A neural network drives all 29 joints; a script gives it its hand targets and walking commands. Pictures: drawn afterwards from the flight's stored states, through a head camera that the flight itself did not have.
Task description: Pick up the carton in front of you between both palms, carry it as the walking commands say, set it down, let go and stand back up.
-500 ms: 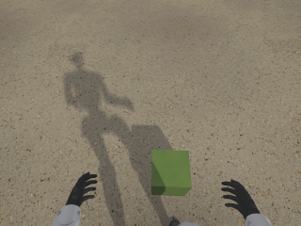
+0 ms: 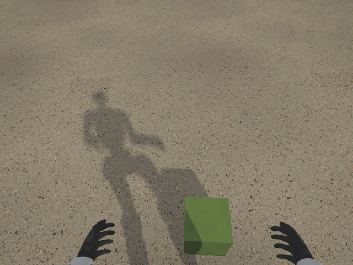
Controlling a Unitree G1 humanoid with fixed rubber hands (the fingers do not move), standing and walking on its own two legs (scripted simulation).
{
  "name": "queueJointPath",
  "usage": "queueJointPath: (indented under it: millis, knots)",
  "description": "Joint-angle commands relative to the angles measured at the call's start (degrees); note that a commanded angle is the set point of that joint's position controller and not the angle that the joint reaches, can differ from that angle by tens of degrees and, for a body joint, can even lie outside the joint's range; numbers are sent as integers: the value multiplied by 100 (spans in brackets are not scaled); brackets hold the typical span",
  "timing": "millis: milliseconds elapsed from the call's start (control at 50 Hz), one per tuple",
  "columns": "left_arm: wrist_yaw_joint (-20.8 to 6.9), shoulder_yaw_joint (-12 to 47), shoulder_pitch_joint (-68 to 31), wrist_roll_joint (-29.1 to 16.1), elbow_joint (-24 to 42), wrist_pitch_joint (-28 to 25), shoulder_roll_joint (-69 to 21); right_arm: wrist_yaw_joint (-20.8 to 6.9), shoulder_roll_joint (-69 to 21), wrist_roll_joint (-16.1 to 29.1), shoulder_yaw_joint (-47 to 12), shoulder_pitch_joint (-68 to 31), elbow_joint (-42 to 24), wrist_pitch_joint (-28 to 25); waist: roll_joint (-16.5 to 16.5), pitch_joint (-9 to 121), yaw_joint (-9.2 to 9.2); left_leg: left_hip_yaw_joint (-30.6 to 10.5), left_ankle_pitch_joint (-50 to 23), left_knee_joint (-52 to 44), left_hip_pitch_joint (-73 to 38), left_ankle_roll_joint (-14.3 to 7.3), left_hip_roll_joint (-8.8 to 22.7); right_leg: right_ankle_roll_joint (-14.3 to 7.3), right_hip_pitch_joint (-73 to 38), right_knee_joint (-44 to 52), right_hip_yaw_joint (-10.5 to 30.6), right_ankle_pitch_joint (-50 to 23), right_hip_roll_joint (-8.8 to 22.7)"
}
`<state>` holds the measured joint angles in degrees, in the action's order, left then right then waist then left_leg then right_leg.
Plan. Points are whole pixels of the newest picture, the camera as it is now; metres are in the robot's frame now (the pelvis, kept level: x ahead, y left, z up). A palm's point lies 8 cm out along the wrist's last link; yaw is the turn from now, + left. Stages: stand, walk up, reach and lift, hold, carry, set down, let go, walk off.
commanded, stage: stand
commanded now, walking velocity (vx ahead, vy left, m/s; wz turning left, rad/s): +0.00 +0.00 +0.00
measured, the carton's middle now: (205, 226) +0.40 -0.10 -0.65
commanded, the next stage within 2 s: none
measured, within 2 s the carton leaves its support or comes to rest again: neither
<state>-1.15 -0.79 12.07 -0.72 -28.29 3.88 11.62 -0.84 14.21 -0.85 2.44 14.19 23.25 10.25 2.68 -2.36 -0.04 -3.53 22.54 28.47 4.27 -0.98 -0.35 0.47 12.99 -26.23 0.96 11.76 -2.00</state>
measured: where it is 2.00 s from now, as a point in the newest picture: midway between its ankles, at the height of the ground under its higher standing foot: outside the picture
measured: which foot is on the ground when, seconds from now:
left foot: down 0.00-1.00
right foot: down 0.00-1.00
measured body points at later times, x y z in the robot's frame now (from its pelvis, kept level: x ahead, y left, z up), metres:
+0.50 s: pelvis +0.01 -0.02 +0.00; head +0.02 -0.03 +0.45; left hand +0.13 +0.28 -0.10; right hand +0.16 -0.30 -0.11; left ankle -0.08 +0.11 -0.74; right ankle +0.03 -0.13 -0.74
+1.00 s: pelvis +0.00 -0.03 +0.00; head +0.00 -0.04 +0.45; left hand +0.10 +0.29 -0.10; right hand +0.12 -0.32 -0.11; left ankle -0.08 +0.11 -0.74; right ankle +0.03 -0.13 -0.74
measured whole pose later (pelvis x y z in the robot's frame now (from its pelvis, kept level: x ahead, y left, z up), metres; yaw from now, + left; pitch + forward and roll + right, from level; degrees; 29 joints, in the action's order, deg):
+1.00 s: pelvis +0.00 -0.03 +0.00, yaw +3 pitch -2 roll +0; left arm 0.7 -1.6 6.4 1.8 -55.7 -0.2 20.1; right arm 1.2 22.1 -1.6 0.3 12.1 48.5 0.2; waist 2.1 -1.1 0.6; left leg -6.5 19.8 24.4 2.8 0.6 -0.9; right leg -1.3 12.7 -27.0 -1.8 12.6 -0.8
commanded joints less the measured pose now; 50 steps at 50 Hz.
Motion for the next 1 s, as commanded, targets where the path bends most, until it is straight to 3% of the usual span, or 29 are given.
queueJointPath:
  millis: [0, 40, 80, 220, 320, 580, 980]
  knots:
    - [187, -475, -98, 428, -322, -124, 1239, 183, 1125, -99, 317, -271, 63, -342, 200, 442, 91, 69, -1565, -305, 1419, 368, 124, -27, -906, -298, 58, -1316, 445]
    - [247, -461, -163, 487, -426, -180, 1307, 191, 1036, -182, 260, -201, 225, -626, 55, 250, 43, -196, -296, -518, 1412, 244, 175, -115, -318, -142, 187, 13, 439]
    - [215, -442, -280, 469, -549, -265, 1241, 166, 1094, -227, 245, -242, 365, -802, 2, 36, 48, -353, 164, -626, 1550, 112, 245, -121, -110, -115, 213, 409, 402]
    - [181, -394, -342, 363, -1023, -437, 1374, 162, 1261, -162, 215, -155, 751, -977, -302, 523, 30, -344, -1590, -221, 991, 135, 278, -207, -445, -286, 264, -1171, 540]
    - [245, -381, -344, 333, -1249, -436, 1529, 213, 1372, -134, 187, -50, 971, -965, -311, 634, 18, -332, -2040, -157, 793, 159, 285, -244, -594, -304, 300, -1596, 610]
    - [251, -343, -537, 305, -1785, -454, 1671, 250, 1513, -97, 73, -150, 1487, -1008, -186, 524, 53, -431, -2084, -384, 745, 129, 347, -272, -801, -154, 331, -1673, 685]
    - [203, -262, -838, 242, -2519, -476, 1818, 226, 1665, -73, -23, -328, 2304, -1076, -241, 238, 75, -582, -1420, -878, 726, 41, 430, -255, -815, 314, 453, -863, 766]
